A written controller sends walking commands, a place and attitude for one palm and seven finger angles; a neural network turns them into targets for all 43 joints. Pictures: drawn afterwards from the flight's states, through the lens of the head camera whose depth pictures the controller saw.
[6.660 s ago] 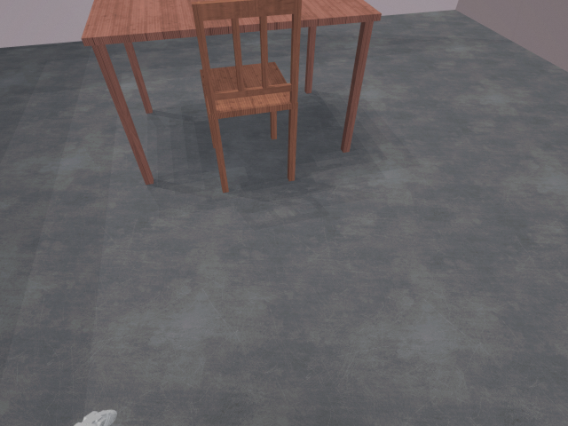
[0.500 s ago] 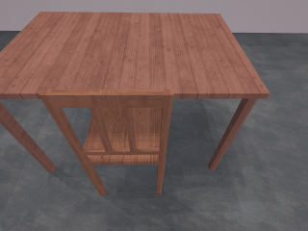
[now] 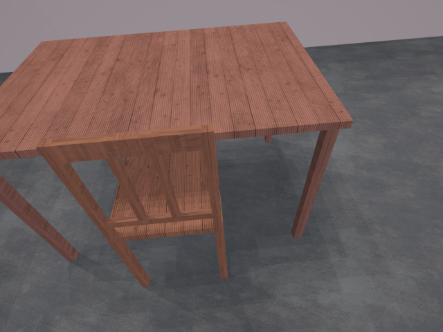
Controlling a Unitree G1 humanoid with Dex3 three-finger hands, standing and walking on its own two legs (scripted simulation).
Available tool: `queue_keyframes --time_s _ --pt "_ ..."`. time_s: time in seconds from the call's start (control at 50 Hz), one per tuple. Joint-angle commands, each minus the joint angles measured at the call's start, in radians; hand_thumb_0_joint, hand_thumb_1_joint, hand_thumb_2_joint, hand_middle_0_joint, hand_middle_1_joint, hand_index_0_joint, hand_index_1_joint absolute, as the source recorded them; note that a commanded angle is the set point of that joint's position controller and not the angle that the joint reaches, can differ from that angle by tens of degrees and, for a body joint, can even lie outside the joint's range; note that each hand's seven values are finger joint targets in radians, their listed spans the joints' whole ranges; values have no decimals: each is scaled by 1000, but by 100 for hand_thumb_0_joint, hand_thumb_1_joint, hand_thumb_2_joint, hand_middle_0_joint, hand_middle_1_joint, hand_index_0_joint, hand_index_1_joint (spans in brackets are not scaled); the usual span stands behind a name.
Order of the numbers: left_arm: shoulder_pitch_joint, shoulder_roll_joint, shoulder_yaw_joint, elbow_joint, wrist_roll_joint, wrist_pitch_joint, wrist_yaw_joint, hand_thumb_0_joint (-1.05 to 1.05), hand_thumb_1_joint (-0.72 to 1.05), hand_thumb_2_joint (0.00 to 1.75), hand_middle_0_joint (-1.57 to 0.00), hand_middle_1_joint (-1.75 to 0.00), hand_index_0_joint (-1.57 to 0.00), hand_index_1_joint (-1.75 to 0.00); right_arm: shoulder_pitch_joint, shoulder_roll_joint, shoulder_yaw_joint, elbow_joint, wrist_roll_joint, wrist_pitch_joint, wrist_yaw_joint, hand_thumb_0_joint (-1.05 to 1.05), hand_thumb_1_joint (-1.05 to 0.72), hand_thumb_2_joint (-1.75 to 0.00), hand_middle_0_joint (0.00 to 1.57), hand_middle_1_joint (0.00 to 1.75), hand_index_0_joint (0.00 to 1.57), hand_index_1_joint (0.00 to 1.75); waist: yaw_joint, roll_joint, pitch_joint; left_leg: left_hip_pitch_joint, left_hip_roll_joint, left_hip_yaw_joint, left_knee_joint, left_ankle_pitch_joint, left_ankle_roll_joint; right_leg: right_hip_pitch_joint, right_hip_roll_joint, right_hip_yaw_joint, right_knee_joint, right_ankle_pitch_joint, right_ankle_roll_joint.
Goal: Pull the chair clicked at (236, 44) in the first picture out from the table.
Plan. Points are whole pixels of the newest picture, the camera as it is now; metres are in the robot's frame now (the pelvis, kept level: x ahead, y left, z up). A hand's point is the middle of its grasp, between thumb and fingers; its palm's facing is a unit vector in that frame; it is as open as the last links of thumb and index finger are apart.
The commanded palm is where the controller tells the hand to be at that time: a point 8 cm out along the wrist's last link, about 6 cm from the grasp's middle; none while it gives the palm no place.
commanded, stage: come to a stop and stand still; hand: left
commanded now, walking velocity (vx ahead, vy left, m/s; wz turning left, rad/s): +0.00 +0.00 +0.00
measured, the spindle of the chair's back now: (129, 190) +0.47 +0.29 -0.09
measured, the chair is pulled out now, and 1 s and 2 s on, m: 0.00 0.00 0.00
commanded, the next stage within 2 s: look again from close up in 0.90 s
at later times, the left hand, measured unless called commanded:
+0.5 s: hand out of the picture -0.01 +0.15 -0.17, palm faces +0.07 -0.98 -0.18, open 7.4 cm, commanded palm none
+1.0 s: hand out of the picture +0.02 +0.19 -0.17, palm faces +0.06 -0.98 -0.18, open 7.4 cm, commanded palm none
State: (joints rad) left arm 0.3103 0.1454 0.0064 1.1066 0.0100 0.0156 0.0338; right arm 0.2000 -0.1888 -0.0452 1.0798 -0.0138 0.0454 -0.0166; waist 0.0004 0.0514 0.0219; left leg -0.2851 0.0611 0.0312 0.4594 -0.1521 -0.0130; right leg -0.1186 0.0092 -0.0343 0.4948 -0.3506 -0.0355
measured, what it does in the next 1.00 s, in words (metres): stands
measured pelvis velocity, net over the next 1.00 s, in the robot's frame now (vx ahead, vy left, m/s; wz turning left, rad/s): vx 0.04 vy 0.02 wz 0.00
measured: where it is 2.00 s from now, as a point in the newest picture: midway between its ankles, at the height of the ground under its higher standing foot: outside the picture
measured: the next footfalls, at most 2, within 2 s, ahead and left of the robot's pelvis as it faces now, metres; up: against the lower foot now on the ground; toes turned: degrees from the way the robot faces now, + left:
none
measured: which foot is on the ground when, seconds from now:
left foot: down 0.00-1.00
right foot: down 0.00-1.00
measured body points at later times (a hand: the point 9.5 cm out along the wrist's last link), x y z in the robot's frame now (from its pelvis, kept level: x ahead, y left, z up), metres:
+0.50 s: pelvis +0.02 -0.01 +0.00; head +0.03 -0.01 +0.45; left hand -0.01 +0.20 -0.16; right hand -0.02 -0.21 -0.16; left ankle +0.06 +0.16 -0.74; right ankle -0.05 -0.09 -0.74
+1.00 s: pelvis +0.04 +0.02 +0.00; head +0.05 +0.02 +0.45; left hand +0.01 +0.24 -0.16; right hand +0.05 -0.21 -0.16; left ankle +0.06 +0.16 -0.74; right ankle -0.05 -0.09 -0.74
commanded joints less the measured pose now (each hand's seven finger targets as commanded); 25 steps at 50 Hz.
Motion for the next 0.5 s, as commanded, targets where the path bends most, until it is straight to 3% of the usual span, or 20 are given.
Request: queue_keyframes --time_s 0.0,0.02,0.04,0.1,0.18,0.26,0.36,0.48 --pt "5 116 12 -26 -5 -28 12 0 90 90 -20 -30 -20 -30 59 -54 11 3 6 -35 -10 0 -90 -90 20 30 20 30 -17 -129 47 130 41 -59 -48 129 7 -129 -124 103 -171 259 7" --pt "11 115 14 -25 -1 -26 13 0 90 90 -20 -30 -20 -30 59 -53 13 11 6 -31 -10 0 -90 -90 20 30 20 30 -10 -168 108 103 38 -57 -47 77 3 -157 -120 109 -215 180 10" --pt "23 111 13 -15 -3 -24 12 0 90 90 -20 -30 -20 -30 51 -47 15 18 3 -28 -11 0 -90 -90 20 30 20 30 -4 -142 139 110 31 -46 -40 57 -4 -196 -133 122 -243 134 7" --pt "22 115 16 -6 -5 -22 10 0 90 90 -20 -30 -20 -30 83 -32 20 36 0 -23 -11 0 -90 -90 20 30 20 30 -9 -83 158 122 28 -42 -42 36 -10 -212 -133 132 -274 30 -3" --pt "24 108 19 0 -8 -20 8 0 90 90 -20 -30 -20 -30 122 -23 23 56 -2 -25 -15 0 -90 -90 20 30 20 30 -10 -58 143 116 28 -42 -41 25 -10 -191 -126 133 -279 -25 -11" --pt "41 94 20 6 -9 -22 7 0 90 90 -20 -30 -20 -30 145 -15 26 66 -1 -34 -20 0 -90 -90 20 30 20 30 -6 -42 108 111 34 -47 -41 67 -8 -139 -119 115 -257 55 -11" --pt "64 75 20 19 -9 -25 10 0 90 90 -20 -30 -20 -30 163 -14 26 71 3 -45 -28 0 -90 -90 20 30 20 30 -2 -62 63 126 43 -46 -33 148 -3 -67 -110 83 -202 275 -5" --pt "89 65 19 24 -7 -23 15 0 90 90 -20 -30 -20 -30 161 -14 24 70 6 -50 -34 0 -90 -90 20 30 20 30 1 -73 42 146 46 -43 -22 206 7 -37 -107 62 -166 377 5"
